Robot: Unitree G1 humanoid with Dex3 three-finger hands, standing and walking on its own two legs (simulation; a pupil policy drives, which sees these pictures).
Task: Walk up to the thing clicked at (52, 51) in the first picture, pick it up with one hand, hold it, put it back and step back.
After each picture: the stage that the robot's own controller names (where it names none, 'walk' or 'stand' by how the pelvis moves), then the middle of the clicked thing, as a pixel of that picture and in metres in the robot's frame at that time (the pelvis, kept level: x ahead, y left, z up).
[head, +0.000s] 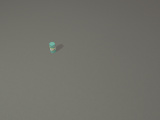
stand; (52, 47) +1.35 +0.35 -0.72
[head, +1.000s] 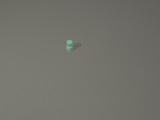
walk; (69, 45) +1.23 +0.21 -0.70
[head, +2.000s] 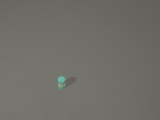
walk; (61, 82) +0.77 +0.19 -0.70
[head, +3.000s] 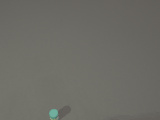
walk; (54, 115) +0.50 +0.19 -0.70
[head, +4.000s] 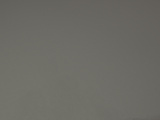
stand; out of the picture +0.40 +0.17 -0.71
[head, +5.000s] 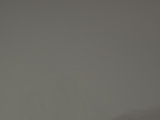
stand; out of the picture +0.38 +0.18 -0.72
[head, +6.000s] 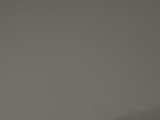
stand; out of the picture +0.38 +0.19 -0.73
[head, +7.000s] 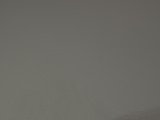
stand; out of the picture +0.38 +0.19 -0.73
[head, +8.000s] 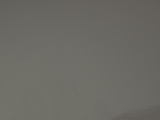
go down; out of the picture +0.36 +0.20 -0.73
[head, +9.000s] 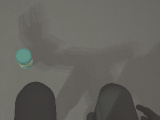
go down; (24, 59) +0.45 +0.23 -0.34
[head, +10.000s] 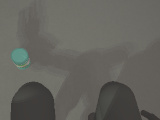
approach; (21, 59) +0.44 +0.24 -0.30
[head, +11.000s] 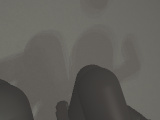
close in; out of the picture +0.43 +0.29 -0.22
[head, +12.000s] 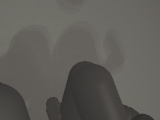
close; out of the picture +0.42 +0.30 -0.22
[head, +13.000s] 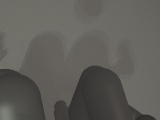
lift; out of the picture +0.36 +0.27 -0.21
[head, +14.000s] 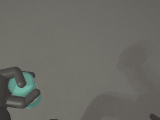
lift; (26, 91) +0.32 +0.18 +0.00
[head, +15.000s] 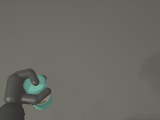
hold; (39, 92) +0.33 +0.16 +0.01
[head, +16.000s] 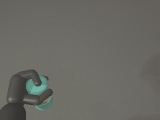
hold; (40, 93) +0.33 +0.16 +0.00
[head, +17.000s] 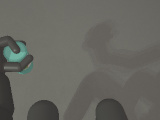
crouch; (20, 59) +0.43 +0.21 -0.08
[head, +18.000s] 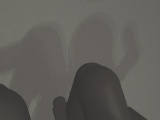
lower; out of the picture +0.42 +0.30 -0.23
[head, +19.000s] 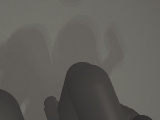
lower; out of the picture +0.42 +0.31 -0.23
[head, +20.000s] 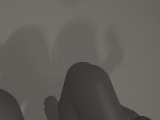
lower; out of the picture +0.42 +0.31 -0.23
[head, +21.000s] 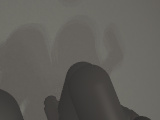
lower; out of the picture +0.42 +0.31 -0.23
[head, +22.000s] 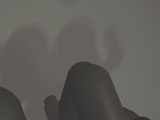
loosen; out of the picture +0.42 +0.30 -0.23
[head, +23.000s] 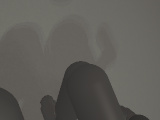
withdraw; out of the picture +0.41 +0.30 -0.23
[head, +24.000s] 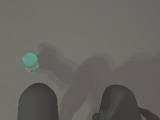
walk; (31, 63) +0.45 +0.23 -0.33
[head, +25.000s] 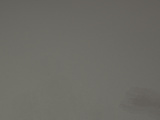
stand; out of the picture +0.37 +0.16 -0.66
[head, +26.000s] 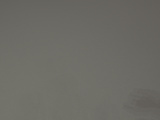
stand; out of the picture +0.40 +0.18 -0.67
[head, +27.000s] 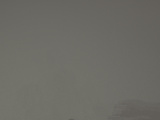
stand; out of the picture +0.39 +0.18 -0.69
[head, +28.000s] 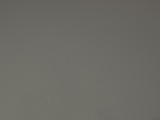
walk; out of the picture +0.40 +0.18 -0.72
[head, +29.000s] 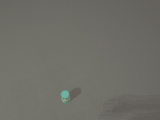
walk; (65, 97) +0.56 +0.14 -0.70
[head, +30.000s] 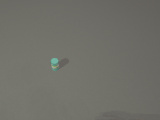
walk; (55, 64) +0.86 +0.21 -0.71
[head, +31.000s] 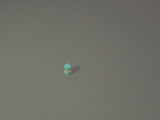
stand; (67, 69) +1.02 +0.17 -0.71
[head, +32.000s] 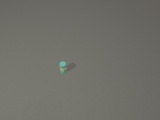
stand; (63, 67) +1.02 +0.20 -0.73
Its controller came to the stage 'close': yes
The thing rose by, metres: 0.70
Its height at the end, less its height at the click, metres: +0.00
